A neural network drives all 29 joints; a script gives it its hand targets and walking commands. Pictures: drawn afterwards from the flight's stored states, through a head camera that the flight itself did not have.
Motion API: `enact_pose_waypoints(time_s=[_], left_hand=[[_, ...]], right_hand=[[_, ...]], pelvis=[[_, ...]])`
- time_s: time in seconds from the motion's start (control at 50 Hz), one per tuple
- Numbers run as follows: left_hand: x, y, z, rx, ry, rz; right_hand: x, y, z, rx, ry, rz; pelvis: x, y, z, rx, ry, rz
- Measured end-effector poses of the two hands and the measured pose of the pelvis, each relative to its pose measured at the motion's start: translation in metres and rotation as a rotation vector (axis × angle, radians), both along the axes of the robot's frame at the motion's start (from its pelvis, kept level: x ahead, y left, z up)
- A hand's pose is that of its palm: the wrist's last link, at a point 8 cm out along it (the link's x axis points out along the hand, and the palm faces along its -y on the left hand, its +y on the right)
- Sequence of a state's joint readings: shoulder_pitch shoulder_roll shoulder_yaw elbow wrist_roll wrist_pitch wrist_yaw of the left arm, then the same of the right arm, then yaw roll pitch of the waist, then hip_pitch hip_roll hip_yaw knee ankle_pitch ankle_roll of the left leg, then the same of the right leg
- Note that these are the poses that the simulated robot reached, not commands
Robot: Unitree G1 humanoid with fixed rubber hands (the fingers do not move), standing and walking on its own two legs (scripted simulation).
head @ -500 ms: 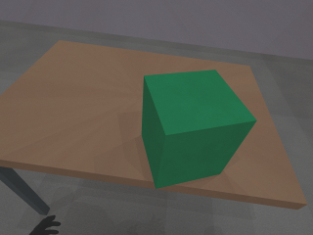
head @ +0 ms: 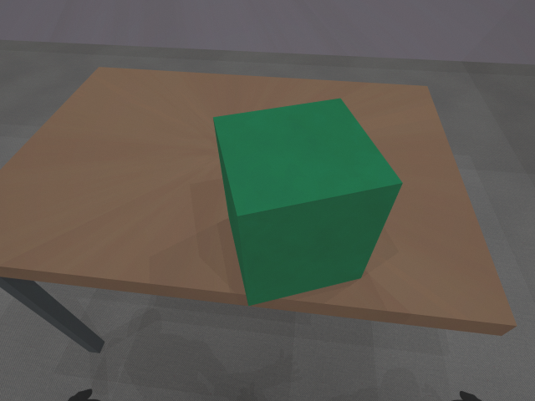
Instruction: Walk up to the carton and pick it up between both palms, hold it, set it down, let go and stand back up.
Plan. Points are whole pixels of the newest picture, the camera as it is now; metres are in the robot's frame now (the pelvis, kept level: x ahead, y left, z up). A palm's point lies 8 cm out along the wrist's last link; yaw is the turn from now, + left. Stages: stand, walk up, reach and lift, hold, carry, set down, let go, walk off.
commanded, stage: walk up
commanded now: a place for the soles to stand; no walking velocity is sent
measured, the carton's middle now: (293, 204) +0.43 -0.03 +0.05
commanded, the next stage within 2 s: reach and lift in 1.22 s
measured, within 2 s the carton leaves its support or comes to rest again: neither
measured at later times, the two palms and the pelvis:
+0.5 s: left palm out of the picture +0.09 +0.31 -0.10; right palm out of the picture +0.08 -0.31 -0.08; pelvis -0.01 +0.01 +0.01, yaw +0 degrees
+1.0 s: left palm out of the picture +0.09 +0.31 -0.09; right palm out of the picture +0.09 -0.31 -0.08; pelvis -0.01 +0.01 +0.01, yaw +0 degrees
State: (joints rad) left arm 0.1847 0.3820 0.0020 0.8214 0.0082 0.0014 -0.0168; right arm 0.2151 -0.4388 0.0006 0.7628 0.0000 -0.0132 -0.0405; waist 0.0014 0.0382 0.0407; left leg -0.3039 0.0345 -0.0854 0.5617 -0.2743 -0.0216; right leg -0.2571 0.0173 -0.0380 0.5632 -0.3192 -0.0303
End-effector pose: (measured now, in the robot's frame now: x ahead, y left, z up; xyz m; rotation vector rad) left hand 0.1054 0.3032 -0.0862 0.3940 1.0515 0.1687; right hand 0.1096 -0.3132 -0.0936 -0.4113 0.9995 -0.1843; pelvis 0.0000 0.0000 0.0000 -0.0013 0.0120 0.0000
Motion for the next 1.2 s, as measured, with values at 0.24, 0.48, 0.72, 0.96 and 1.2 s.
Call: enact_pose_waypoints(time_s=[0.24, 0.48, 0.72, 0.96, 1.2], left_hand=[[-0.007, 0.005, 0.0, -0.038, -0.051, -0.007], [-0.021, 0.009, -0.01, -0.054, 0.009, 0.011], [-0.012, 0.008, -0.008, -0.046, 0.019, 0.012], [-0.013, 0.009, -0.006, -0.036, 0.003, 0.018], [-0.024, 0.014, -0.009, -0.043, 0.011, 0.027]], right_hand=[[-0.027, 0.003, 0.011, -0.023, 0.017, -0.019], [-0.033, 0.004, 0.013, -0.03, 0.055, -0.025], [-0.023, 0.002, 0.011, -0.025, 0.067, -0.022], [-0.023, 0.002, 0.011, -0.024, 0.058, -0.028], [-0.034, 0.004, 0.014, -0.032, 0.065, -0.039]], pelvis=[[-0.018, 0.009, 0.004, -0.012, -0.022, 0.0], [-0.015, 0.013, 0.006, -0.016, -0.011, 0.0], [-0.005, 0.011, 0.007, -0.013, 0.006, 0.001], [-0.006, 0.011, 0.007, -0.013, -0.008, 0.001], [-0.013, 0.016, 0.008, -0.018, -0.019, 0.001]])
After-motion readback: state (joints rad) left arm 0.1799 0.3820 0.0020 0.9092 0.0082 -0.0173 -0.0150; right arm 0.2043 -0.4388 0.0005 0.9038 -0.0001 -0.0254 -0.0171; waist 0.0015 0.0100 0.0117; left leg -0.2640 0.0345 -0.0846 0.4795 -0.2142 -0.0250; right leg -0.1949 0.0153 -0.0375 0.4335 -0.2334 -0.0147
